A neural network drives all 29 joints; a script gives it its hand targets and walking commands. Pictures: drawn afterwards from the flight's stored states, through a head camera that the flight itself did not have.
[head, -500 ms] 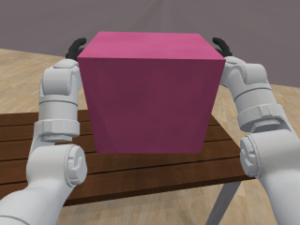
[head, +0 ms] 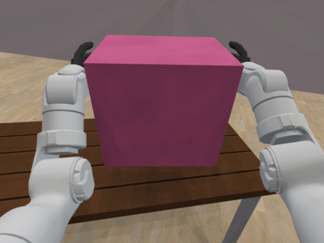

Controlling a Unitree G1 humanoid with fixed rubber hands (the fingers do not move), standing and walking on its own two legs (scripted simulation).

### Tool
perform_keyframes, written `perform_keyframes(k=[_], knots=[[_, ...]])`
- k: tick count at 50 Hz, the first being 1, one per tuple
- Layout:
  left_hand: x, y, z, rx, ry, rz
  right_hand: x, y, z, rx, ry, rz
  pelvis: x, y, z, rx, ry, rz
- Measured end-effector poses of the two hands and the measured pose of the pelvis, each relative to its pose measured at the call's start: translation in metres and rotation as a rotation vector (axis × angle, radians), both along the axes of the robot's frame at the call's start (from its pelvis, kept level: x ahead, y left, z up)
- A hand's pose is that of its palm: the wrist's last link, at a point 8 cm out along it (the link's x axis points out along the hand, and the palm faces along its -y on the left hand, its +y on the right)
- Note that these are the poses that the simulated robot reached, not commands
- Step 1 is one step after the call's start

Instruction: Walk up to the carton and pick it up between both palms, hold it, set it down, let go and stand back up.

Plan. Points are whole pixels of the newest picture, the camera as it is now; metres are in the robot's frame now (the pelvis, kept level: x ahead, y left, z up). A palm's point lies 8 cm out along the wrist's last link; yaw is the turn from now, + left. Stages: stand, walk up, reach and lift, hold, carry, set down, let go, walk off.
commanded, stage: hold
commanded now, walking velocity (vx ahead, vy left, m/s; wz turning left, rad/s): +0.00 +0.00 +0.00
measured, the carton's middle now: (161, 99) +0.36 +0.00 +0.25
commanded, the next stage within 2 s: set down in 0.40 s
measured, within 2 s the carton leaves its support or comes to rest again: neither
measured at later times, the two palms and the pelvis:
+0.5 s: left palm (78, 72) +0.36 +0.18 +0.32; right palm (240, 71) +0.35 -0.18 +0.33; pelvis +0.00 +0.00 +0.00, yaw +0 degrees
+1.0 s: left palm (79, 80) +0.39 +0.19 +0.29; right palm (225, 87) +0.39 -0.17 +0.28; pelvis +0.01 +0.00 +0.00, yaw +2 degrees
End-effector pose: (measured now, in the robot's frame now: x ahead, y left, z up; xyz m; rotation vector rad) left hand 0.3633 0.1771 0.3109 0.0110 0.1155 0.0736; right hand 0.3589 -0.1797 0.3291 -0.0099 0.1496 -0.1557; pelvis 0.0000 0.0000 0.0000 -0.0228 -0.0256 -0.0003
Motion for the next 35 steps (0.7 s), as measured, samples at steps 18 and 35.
perform_keyframes(k=[18,35], knots=[[-0.003,0.001,-0.002,-0.004,-0.004,0.001,-0.002,0.001,-0.001,0.000,-0.003,0.001,0.000,0.000,0.000,0.000,-0.009,-0.001],[0.001,0.010,0.034,-0.031,-0.139,-0.007,-0.001,0.011,0.029,0.032,-0.144,0.000,-0.002,-0.002,0.001,0.010,-0.049,0.018]])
